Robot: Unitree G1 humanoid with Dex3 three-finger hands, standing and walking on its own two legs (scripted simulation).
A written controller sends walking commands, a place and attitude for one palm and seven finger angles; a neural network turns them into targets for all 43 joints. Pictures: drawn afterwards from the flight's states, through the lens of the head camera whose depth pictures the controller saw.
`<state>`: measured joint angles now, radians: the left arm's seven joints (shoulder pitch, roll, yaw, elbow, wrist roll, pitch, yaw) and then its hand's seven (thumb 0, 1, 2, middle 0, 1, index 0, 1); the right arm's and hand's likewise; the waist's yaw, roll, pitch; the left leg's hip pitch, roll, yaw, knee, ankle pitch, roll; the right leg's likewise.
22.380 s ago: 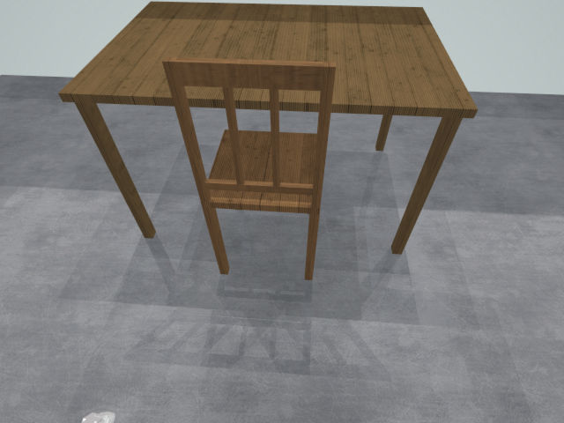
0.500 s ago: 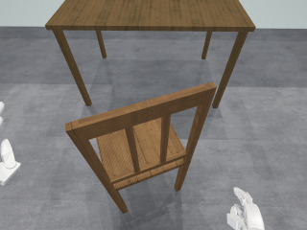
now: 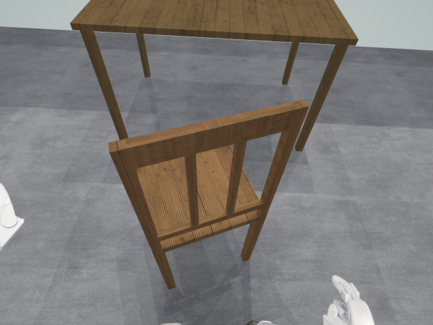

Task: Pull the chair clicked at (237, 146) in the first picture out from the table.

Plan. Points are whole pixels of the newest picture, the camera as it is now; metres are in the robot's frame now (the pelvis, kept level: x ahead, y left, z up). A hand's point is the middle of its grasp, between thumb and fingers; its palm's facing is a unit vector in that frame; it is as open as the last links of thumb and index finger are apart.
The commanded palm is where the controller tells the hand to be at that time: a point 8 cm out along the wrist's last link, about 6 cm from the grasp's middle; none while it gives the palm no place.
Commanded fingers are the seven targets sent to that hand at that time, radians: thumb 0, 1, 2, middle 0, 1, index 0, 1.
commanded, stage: step back with the hand held close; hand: left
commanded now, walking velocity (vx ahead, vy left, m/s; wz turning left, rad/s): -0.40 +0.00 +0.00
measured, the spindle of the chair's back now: (192, 193) +0.41 +0.08 -0.07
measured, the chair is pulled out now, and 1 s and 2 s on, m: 0.63 0.63 0.63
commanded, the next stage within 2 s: stop stepping back and stand still in 0.88 s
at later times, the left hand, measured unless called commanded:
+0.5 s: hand out of the picture +0.19 +0.28 +0.18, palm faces +0.46 -0.72 -0.51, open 7.4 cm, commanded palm +0.13 +0.30 +0.19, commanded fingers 0.00 0.90 0.90 -0.20 -0.30 -0.20 -0.30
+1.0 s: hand out of the picture +0.09 +0.24 +0.18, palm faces +0.38 -0.80 -0.46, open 7.4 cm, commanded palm +0.03 +0.29 +0.19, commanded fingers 0.00 0.90 0.90 -0.20 -0.30 -0.20 -0.30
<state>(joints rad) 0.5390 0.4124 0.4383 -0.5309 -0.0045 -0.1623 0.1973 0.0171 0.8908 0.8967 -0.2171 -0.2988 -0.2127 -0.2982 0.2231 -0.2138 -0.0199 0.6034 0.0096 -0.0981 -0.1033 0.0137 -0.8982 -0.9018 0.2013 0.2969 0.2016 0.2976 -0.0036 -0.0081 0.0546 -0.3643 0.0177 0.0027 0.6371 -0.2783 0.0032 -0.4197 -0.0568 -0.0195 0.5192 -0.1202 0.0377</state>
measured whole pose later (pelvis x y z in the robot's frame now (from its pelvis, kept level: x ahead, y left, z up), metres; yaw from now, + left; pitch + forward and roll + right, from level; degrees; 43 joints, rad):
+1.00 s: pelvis -0.12 -0.01 +0.01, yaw -1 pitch +1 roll -2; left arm 0.56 0.44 0.45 -0.60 -0.04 -0.22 0.15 0.02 0.89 0.90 -0.22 -0.30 -0.21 -0.30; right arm 0.17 -0.16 -0.02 0.65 -0.01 -0.16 -0.07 0.01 -0.90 -0.90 0.20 0.30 0.20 0.30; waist 0.01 -0.04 0.07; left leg -0.38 0.05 -0.01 0.52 -0.15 0.00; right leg -0.38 0.00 -0.01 0.80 -0.42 0.01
